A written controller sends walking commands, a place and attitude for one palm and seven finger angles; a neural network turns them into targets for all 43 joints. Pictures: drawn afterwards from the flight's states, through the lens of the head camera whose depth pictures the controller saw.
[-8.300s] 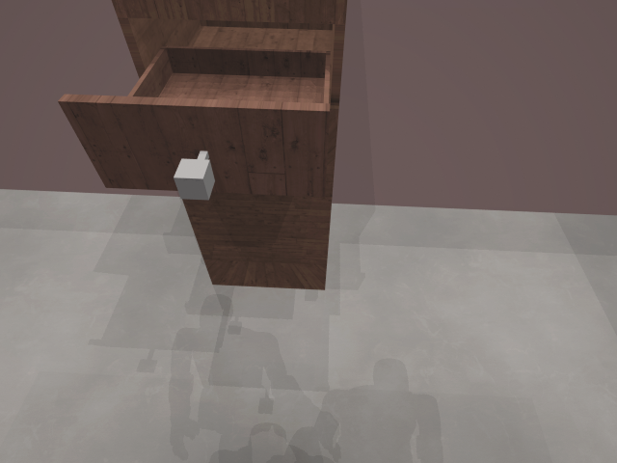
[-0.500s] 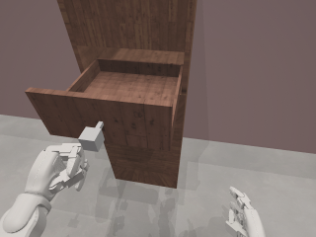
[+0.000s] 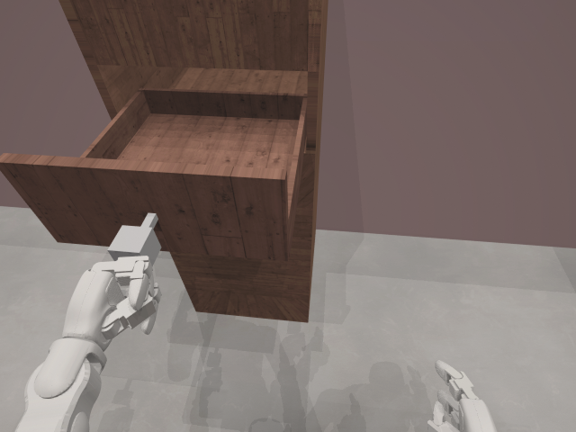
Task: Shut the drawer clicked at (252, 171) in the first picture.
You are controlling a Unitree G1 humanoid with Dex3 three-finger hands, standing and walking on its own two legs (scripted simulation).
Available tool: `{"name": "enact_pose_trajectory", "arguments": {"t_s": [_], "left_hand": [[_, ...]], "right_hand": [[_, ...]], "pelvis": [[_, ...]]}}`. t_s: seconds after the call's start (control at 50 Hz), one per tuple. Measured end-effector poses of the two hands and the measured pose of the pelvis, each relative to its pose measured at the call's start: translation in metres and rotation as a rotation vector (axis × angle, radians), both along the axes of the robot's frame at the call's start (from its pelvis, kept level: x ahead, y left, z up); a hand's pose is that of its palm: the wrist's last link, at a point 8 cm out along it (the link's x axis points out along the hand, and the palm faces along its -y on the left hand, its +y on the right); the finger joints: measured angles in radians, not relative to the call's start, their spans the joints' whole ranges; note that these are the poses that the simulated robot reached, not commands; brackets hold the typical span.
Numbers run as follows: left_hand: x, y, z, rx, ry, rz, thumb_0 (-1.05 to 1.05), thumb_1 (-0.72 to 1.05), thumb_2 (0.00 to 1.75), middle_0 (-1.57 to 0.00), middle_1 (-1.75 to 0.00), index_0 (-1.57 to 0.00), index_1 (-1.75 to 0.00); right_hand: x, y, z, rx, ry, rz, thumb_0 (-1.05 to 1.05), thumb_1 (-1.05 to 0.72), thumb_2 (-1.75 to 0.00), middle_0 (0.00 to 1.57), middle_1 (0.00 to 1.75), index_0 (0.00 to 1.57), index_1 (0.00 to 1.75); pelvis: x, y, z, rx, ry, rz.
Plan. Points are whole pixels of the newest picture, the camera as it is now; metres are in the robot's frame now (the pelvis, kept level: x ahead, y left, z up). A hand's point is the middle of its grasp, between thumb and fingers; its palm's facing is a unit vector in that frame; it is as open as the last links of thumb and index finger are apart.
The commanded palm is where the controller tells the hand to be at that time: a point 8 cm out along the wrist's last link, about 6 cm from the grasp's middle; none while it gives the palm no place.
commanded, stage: bring the fist close to the handle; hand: left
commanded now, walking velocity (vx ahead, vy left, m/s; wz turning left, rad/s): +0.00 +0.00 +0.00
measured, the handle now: (142, 236) +0.34 +0.23 +0.12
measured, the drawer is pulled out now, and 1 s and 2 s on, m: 0.29 0.26 0.13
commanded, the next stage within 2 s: push the drawer shut in 0.34 s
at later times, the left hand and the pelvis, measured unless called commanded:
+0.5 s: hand (142, 300) +0.24 +0.19 +0.11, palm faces +0.01 -1.00 -0.08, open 3.2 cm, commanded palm +0.23 +0.24 +0.12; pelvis +0.00 -0.01 +0.00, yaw +0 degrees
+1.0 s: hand (157, 273) +0.28 +0.19 +0.11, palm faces -0.03 -1.00 -0.07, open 3.0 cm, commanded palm +0.28 +0.23 +0.12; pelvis -0.02 +0.00 +0.00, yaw +2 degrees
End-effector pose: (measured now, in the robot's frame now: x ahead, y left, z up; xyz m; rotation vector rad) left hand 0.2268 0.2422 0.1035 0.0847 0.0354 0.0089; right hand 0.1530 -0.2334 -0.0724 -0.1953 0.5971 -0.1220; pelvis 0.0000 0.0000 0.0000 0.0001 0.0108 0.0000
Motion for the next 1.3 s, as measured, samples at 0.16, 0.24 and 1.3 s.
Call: {"name": "enact_pose_trajectory", "arguments": {"t_s": [0.16,0.24,1.3], "left_hand": [[0.002,-0.002,0.013,0.009,-0.076,-0.015,0.03,0.88,0.90,-1.40,-1.60,-1.39,-1.60],[0.004,-0.004,0.013,-0.002,-0.070,-0.033,0.03,0.89,0.90,-1.40,-1.60,-1.40,-1.60],[0.086,-0.004,0.010,-0.025,-0.037,-0.043,0.01,0.89,0.99,-1.40,-1.60,-1.40,-1.60]], "right_hand": [[0.003,-0.008,-0.005,0.007,-0.007,0.005,0.02,-0.90,-0.89,0.20,0.30,0.21,0.30],[0.007,-0.010,-0.003,0.015,-0.026,0.003,0.02,-0.90,-0.89,0.20,0.30,0.21,0.30],[-0.036,-0.004,-0.018,-0.013,0.130,-0.025,0.02,-0.90,-0.89,0.20,0.30,0.21,0.30]], "pelvis": [[0.001,-0.007,-0.001,0.000,0.007,0.006],[0.001,-0.010,-0.001,0.002,0.011,0.006],[-0.022,0.001,-0.001,0.001,0.018,0.011]]}}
